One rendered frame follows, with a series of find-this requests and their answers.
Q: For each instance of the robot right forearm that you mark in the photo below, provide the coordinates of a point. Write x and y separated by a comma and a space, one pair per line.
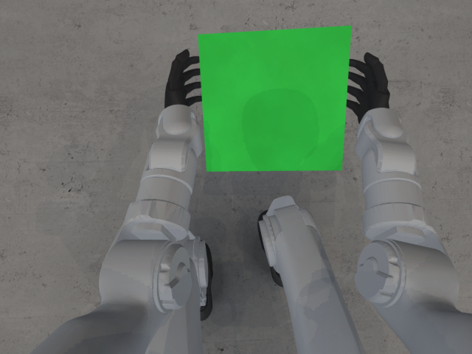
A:
391, 183

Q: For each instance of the left robot upper arm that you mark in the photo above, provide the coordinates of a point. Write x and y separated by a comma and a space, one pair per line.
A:
141, 282

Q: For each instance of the right robot thigh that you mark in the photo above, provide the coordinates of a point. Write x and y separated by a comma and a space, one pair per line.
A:
320, 318

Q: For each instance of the carton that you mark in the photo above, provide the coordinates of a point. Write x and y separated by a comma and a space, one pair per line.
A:
275, 100

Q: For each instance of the robot left hand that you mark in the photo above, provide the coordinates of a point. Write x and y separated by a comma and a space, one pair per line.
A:
176, 91

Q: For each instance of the robot left forearm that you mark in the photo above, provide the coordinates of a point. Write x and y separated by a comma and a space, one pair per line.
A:
160, 211

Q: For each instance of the left robot thigh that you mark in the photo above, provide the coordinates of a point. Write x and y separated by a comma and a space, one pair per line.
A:
180, 333

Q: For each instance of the right robot upper arm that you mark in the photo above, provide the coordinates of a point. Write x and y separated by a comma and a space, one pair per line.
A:
414, 289

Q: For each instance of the robot thigh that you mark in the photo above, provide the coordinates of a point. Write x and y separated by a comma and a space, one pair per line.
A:
320, 318
180, 333

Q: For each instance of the robot right hand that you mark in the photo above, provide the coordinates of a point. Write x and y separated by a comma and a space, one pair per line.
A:
375, 93

